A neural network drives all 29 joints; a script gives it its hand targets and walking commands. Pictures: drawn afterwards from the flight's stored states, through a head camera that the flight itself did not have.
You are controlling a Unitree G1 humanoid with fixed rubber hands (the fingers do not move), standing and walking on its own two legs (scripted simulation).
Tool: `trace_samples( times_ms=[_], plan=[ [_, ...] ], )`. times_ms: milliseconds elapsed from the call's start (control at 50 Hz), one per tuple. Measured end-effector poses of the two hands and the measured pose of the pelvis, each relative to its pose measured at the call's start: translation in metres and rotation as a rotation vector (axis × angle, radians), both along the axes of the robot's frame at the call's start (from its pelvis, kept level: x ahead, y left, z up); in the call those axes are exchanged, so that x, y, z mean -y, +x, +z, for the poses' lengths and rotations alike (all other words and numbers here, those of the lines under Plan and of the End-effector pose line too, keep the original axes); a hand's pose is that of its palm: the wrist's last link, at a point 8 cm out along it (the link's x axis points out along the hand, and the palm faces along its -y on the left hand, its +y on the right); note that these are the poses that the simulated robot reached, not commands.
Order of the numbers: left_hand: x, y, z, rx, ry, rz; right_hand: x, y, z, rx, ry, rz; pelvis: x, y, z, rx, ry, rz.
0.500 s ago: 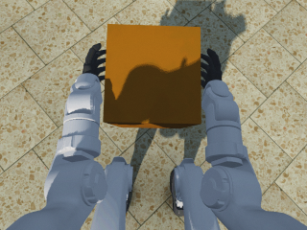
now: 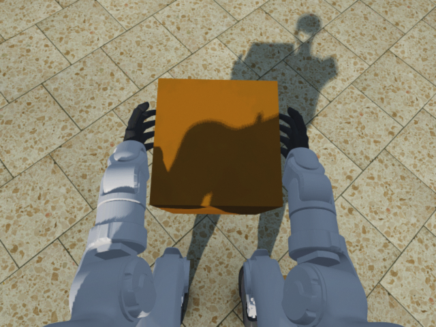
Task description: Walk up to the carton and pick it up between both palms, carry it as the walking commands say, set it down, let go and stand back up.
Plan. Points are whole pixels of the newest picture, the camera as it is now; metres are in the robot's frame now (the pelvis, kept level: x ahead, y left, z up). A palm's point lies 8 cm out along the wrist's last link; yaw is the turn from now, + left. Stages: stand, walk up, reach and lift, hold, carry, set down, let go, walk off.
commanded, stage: reach and lift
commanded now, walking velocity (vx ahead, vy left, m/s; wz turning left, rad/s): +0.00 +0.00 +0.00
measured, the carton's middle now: (216, 159) +0.44 +0.01 -0.11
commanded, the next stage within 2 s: none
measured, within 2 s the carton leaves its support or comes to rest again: neither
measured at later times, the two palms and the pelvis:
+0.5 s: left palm (126, 143) +0.42 +0.15 +0.03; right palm (316, 149) +0.41 -0.14 +0.03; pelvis +0.02 +0.00 +0.07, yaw +0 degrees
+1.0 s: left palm (110, 134) +0.40 +0.15 +0.10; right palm (346, 142) +0.39 -0.14 +0.11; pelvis +0.03 +0.00 +0.13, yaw +0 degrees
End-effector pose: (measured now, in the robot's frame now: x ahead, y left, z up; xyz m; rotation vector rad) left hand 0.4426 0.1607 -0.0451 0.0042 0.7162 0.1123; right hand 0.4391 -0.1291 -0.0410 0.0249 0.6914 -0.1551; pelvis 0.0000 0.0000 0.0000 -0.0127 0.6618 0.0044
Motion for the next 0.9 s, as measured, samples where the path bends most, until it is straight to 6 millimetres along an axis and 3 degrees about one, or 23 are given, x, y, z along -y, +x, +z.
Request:
trace_samples(
  times_ms=[900],
  plan=[
    [0.009, -0.042, 0.133, 0.001, -0.017, 0.003, 0.010, -0.043, 0.134, -0.002, -0.004, 0.000, 0.002, 0.032, 0.116, 0.268, 0.008, -0.005]
  ],
)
